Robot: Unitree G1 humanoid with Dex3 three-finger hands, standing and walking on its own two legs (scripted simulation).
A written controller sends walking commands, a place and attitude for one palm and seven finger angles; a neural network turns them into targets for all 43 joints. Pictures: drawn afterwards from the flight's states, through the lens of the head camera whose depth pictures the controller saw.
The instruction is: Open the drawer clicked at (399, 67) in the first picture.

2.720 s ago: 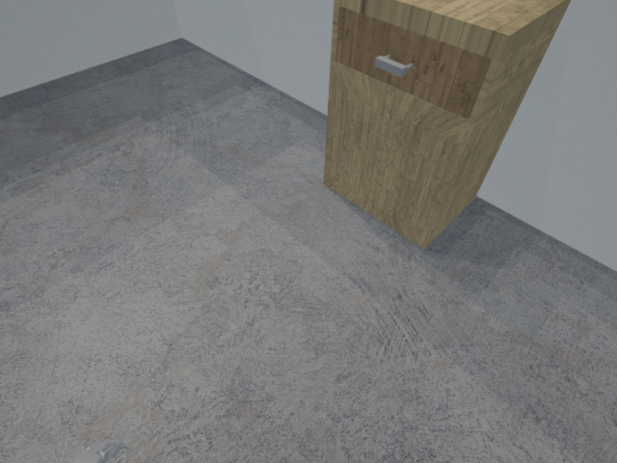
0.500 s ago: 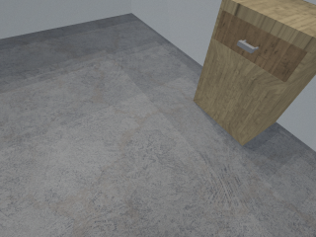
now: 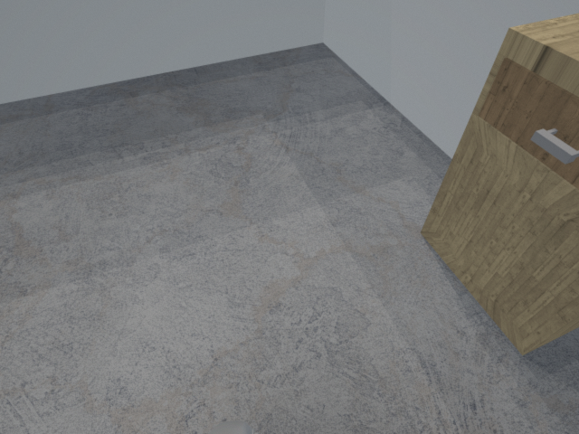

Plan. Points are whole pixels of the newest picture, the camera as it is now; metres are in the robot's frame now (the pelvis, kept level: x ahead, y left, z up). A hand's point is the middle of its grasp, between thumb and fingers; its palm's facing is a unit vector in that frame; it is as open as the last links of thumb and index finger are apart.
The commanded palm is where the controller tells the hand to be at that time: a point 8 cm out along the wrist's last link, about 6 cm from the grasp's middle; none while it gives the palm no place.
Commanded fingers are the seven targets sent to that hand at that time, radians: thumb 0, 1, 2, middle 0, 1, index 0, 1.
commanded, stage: walk to a spot facing it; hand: left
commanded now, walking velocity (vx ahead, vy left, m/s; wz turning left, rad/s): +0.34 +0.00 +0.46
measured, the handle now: (560, 143) +0.77 -0.63 -0.06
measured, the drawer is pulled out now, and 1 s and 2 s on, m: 0.00 0.00 0.00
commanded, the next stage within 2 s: turn to face it in 0.34 s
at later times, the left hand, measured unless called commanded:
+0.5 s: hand out of the picture +0.15 +0.26 -0.18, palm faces +0.27 -0.95 -0.18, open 7.4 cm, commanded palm none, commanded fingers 0.00 0.90 0.90 -0.20 -0.30 -0.20 -0.30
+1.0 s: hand (182, 291) +0.41 +0.24 -0.16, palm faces -0.01 -0.97 -0.26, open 7.4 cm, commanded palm none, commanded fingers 0.00 0.90 0.90 -0.20 -0.30 -0.20 -0.30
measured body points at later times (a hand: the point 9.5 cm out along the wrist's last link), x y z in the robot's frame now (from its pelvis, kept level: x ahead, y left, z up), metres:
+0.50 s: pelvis +0.20 +0.08 +0.00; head +0.22 +0.10 +0.45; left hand +0.14 +0.31 -0.16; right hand +0.35 -0.13 -0.13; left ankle +0.22 +0.14 -0.73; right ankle +0.22 -0.09 -0.64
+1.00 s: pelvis +0.32 +0.05 +0.00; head +0.36 +0.03 +0.44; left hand +0.41 +0.29 -0.14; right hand +0.34 -0.20 -0.17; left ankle +0.29 +0.19 -0.66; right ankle +0.36 -0.04 -0.73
